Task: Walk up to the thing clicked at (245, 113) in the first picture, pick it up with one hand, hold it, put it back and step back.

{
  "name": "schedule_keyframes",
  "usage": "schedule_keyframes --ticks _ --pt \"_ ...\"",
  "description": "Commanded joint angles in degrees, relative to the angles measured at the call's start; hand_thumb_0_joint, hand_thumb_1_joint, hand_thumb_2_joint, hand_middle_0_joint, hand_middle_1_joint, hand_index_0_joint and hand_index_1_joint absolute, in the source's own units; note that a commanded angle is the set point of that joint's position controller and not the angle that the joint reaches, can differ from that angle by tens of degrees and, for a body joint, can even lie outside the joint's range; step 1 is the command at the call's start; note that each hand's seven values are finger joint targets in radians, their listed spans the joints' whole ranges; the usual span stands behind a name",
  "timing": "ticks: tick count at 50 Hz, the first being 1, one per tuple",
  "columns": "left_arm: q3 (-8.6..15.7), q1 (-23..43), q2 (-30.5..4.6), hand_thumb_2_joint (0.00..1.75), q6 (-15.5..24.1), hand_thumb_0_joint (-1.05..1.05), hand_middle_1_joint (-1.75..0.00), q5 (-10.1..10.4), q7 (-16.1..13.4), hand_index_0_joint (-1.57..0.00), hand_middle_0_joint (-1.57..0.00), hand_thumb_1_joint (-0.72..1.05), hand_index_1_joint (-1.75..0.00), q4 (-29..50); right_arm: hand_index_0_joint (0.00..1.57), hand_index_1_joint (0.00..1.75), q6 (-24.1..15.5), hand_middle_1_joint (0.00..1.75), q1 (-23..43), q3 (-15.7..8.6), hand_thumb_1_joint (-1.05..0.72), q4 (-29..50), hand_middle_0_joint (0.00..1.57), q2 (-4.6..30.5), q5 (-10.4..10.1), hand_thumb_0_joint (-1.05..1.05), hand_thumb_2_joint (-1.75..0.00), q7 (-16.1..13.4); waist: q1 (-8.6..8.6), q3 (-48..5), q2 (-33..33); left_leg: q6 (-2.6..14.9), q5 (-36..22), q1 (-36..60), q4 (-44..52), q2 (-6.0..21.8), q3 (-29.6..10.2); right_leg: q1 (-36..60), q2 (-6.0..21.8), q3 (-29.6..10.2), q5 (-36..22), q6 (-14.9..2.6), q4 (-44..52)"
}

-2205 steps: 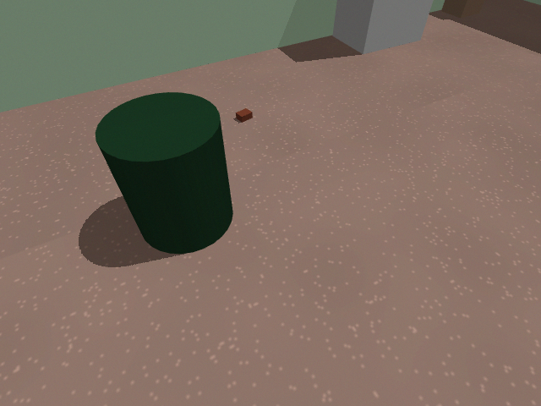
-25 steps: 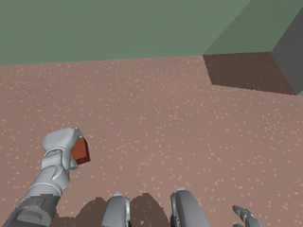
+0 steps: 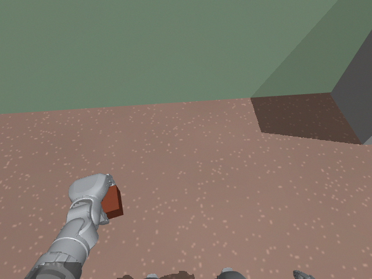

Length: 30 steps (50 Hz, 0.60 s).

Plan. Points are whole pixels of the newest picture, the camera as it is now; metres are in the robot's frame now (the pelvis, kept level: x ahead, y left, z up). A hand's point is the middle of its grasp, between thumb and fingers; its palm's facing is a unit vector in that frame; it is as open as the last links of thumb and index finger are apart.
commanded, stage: lift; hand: left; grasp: from above
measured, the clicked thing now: (102, 204) +0.34 +0.22 -0.10
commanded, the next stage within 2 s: hold in 0.06 s
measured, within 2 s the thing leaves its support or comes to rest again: neither
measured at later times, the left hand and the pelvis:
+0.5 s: hand (90, 189) +0.34 +0.22 -0.02, palm faces -0.41 -0.12 -0.90, open 9.5 cm; pelvis +0.02 +0.01 +0.03, yaw -1 degrees
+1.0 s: hand (89, 197) +0.31 +0.21 +0.01, palm faces -0.42 -0.12 -0.90, open 9.5 cm; pelvis +0.01 +0.00 +0.04, yaw -1 degrees
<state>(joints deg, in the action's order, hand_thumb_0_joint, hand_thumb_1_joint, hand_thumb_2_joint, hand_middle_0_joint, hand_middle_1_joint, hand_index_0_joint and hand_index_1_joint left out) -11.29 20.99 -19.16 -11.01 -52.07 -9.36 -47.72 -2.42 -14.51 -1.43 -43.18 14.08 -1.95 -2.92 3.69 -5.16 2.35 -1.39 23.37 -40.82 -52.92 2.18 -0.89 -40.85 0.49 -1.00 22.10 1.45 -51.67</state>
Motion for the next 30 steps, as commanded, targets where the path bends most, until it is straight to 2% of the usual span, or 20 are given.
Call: schedule_keyframes --ticks 1,3,5,7,9,10,12,13,14,15,16,19,20,21,22,23,24,27,29,30 --pt "3.2 17.0 -10.5 0.47 -0.4 0.0 -0.44 -1.0 -2.0 -1.03 -1.02 0.63 -0.43 9.2 0.2 0.3 -2.3 0.3 -0.1 -2.9 -0.89 5.7 0.2 7.6 -0.3 0.0 -0.9 -0.5 -0.25 -16.6 -1.0 1.52 -10.8 12.8 10.4 -2.8 1.0 12.2 -2.1 0.5 -10.3 -1.4 11.0" --pt "3.6 16.4 -11.2 0.49 -0.4 0.0 -0.47 -1.1 -1.8 -1.03 -1.02 0.63 -0.46 9.2 0.2 0.3 -2.3 0.3 -0.1 -3.0 -0.89 5.9 0.2 7.6 -0.4 0.0 -0.9 -0.4 -0.79 -16.7 -1.2 1.6 -12.3 13.7 11.3 -3.0 1.1 13.9 -2.1 0.3 -11.7 -1.32 11.9" --pt "2.1 17.1 -9.4 0.5 -0.3 0.0 -0.47 -0.7 -1.3 -1.05 -1.04 0.66 -0.46 10.1 0.2 0.3 -2.2 0.3 0.4 -2.9 -0.89 6.3 0.2 7.4 -0.5 0.0 -0.9 -0.3 -0.27 -15.6 -1.8 1.71 -12.2 14.4 12.2 -3.1 1.5 14.6 -2.0 0.3 -11.9 -1.16 13.1" --pt "3.1 16.5 -10.4 0.5 -0.4 0.0 -0.49 -1.0 -1.1 -1.05 -1.04 0.67 -0.47 9.9 0.2 0.3 -2.1 0.3 0.2 -3.0 -0.89 5.9 0.2 7.7 -0.4 0.0 -0.9 -0.1 -0.65 -16.2 -1.0 1.5 -14.3 16.0 13.0 -3.0 1.5 15.3 -2.1 0.5 -13.5 -1.35 13.4" --pt "2.7 16.7 -10.3 0.5 -0.4 0.0 -0.5 -1.4 -0.9 -1.04 -1.03 0.67 -0.48 10.8 0.2 0.3 -2.1 0.3 0.5 -3.1 -0.89 6.0 0.2 7.7 -0.6 0.0 -0.89 0.0 -1.16 -16.5 -0.2 1.22 -16.1 17.7 14.1 -2.8 1.4 16.2 -2.3 0.7 -14.6 -1.6 13.5" --pt "2.5 15.7 -10.2 0.51 -0.7 0.0 -0.48 -1.6 -0.7 -1.06 -1.05 0.68 -0.47 9.7 0.2 0.3 -1.9 0.3 0.5 -3.0 -0.89 6.3 0.2 7.9 -0.5 0.0 -0.89 0.1 -0.9 -15.8 -1.0 1.33 -17.2 18.2 14.1 -2.9 1.6 16.8 -2.2 0.8 -15.7 -1.5 14.1" --pt "2.5 18.4 -11.0 0.51 -0.8 0.0 -0.51 -2.1 -0.1 -1.07 -1.05 0.7 -0.49 11.7 0.2 0.3 -1.8 0.3 0.9 -3.0 -0.89 6.3 0.2 8.0 -0.7 0.0 -0.89 0.2 -1.0 -16.3 -1.0 1.38 -18.6 19.1 14.8 -3.0 1.5 18.0 -2.3 0.7 -17.3 -1.42 14.5" --pt "2.6 18.5 -10.8 0.53 -0.8 0.0 -0.51 -2.0 0.2 -1.05 -1.03 0.67 -0.49 11.9 0.2 0.3 -1.8 0.3 0.8 -3.1 -0.89 6.3 0.2 8.0 -0.7 0.0 -0.89 0.3 -0.71 -15.8 -0.2 1.29 -18.7 19.7 15.0 -2.9 1.7 17.7 -2.3 0.6 -17.3 -1.53 14.8" --pt "2.1 17.6 -10.5 0.53 -1.0 0.0 -0.5 -2.2 0.4 -1.05 -1.04 0.68 -0.49 11.3 0.2 0.3 -1.7 0.3 1.2 -2.9 -0.88 6.3 0.2 7.8 -0.7 0.0 -0.89 0.4 -1.16 -15.5 -0.8 1.33 -19.2 20.2 15.4 -2.9 1.6 18.4 -2.2 0.8 -17.6 -1.46 15.2" --pt "1.8 18.5 -9.8 0.54 -0.9 0.0 -0.5 -1.9 0.7 -1.07 -1.05 0.69 -0.49 12.3 0.2 0.3 -1.8 0.3 1.0 -3.0 -0.89 6.4 0.2 8.0 -0.6 0.0 -0.89 0.4 -0.63 -15.9 -1.3 1.36 -19.8 20.8 15.5 -2.9 1.6 18.6 -2.3 0.6 -18.4 -1.44 15.3" --pt "2.1 18.5 -10.5 0.51 -0.9 0.0 -0.51 -2.2 1.0 -1.06 -1.04 0.69 -0.49 12.9 0.2 0.3 -1.8 0.3 1.2 -3.1 -0.88 6.2 0.2 8.0 -0.7 0.0 -0.89 0.5 -1.08 -16.7 -0.4 1.21 -20.9 21.6 15.8 -2.8 1.6 19.1 -2.4 0.7 -19.2 -1.55 15.2" --pt "1.9 16.6 -10.2 0.53 -1.1 0.0 -0.5 -2.1 2.1 -1.07 -1.05 0.71 -0.49 12.2 0.2 0.3 -1.7 0.3 2.1 -2.9 -0.88 7.0 0.2 7.9 -0.7 0.0 -0.89 0.8 -1.74 -13.6 -0.4 1.14 -19.5 21.0 17.1 -2.8 1.6 19.1 -2.5 0.8 -17.4 -1.69 16.3" --pt "1.4 15.6 -9.4 0.51 -1.1 0.0 -0.5 -1.9 2.6 -1.07 -1.04 0.7 -0.48 11.5 0.2 0.3 -1.8 0.3 1.9 -3.0 -0.88 7.4 0.2 8.1 -0.7 0.0 -0.89 0.9 -1.32 -13.5 -1.7 1.24 -19.4 21.3 17.3 -2.7 1.7 19.4 -2.5 0.9 -17.4 -1.69 16.5" --pt "1.3 17.0 -9.7 0.5 -1.0 0.0 -0.51 -1.7 3.2 -1.07 -1.05 0.72 -0.49 13.6 0.2 0.3 -1.8 0.3 2.2 -3.0 -0.88 7.6 0.2 8.0 -0.8 0.0 -0.89 0.9 -1.49 -13.7 -0.6 1.12 -19.7 21.3 17.5 -2.6 1.6 19.7 -2.6 0.9 -17.3 -1.72 16.4" --pt "2.0 15.2 -10.5 0.51 -1.2 0.0 -0.52 -2.0 3.6 -1.07 -1.05 0.72 -0.49 13.2 0.2 0.3 -1.6 0.3 2.4 -3.0 -0.88 7.9 0.2 8.0 -0.7 0.0 -0.89 0.9 -2.28 -13.8 -0.4 1.19 -20.3 21.6 17.5 -2.8 1.8 20.5 -2.5 0.8 -17.9 -1.72 16.7" --pt "1.7 13.8 -10.1 0.52 -1.3 0.0 -0.51 -1.9 4.3 -1.08 -1.06 0.73 -0.49 12.2 0.2 0.3 -1.6 0.3 2.3 -3.0 -0.88 8.3 0.2 8.2 -0.7 0.0 -0.89 1.0 -1.95 -13.2 -1.9 1.27 -20.8 21.7 17.7 -2.7 1.8 20.9 -2.6 1.1 -18.3 -1.69 16.8" --pt "1.5 14.9 -10.2 0.53 -1.1 0.0 -0.5 -1.8 4.8 -1.08 -1.07 0.73 -0.49 15.0 0.2 0.3 -1.5 0.3 2.6 -3.1 -0.88 8.6 0.2 8.1 -0.8 0.0 -0.89 1.1 -2.4 -14.6 -1.4 1.23 -22.1 22.7 17.8 -2.7 1.9 21.8 -2.6 0.9 -19.5 -1.67 16.7" --pt "1.4 14.8 -10.5 0.54 -0.9 0.0 -0.52 -2.3 5.9 -1.08 -1.07 0.72 -0.5 16.3 0.2 0.3 -1.4 0.3 2.8 -2.9 -0.88 9.4 0.2 8.2 -0.7 0.0 -0.89 1.1 -1.9 -14.2 -2.0 1.47 -22.8 23.5 18.2 -2.7 1.9 22.3 -2.6 0.9 -20.5 -1.57 17.3" --pt "2.7 15.4 -12.3 0.54 -0.6 0.0 -0.53 -2.4 6.1 -1.09 -1.07 0.74 -0.51 17.4 0.2 0.3 -1.3 0.3 3.0 -2.7 -0.88 9.8 0.2 8.2 -0.8 0.0 -0.89 1.1 -2.39 -13.7 -0.8 1.37 -21.8 23.8 19.1 -2.6 2.1 22.3 -2.6 1.0 -19.2 -1.7 17.9" --pt "2.3 15.0 -11.5 0.54 -0.5 0.0 -0.53 -2.4 6.1 -1.09 -1.07 0.75 -0.51 17.4 0.2 0.3 -1.3 0.3 3.4 -2.6 -0.88 10.0 0.2 8.1 -0.7 0.0 -0.89 1.2 -2.46 -12.8 -1.3 1.31 -20.9 23.5 19.4 -2.6 1.9 22.1 -2.6 1.0 -18.3 -1.7 18.0"
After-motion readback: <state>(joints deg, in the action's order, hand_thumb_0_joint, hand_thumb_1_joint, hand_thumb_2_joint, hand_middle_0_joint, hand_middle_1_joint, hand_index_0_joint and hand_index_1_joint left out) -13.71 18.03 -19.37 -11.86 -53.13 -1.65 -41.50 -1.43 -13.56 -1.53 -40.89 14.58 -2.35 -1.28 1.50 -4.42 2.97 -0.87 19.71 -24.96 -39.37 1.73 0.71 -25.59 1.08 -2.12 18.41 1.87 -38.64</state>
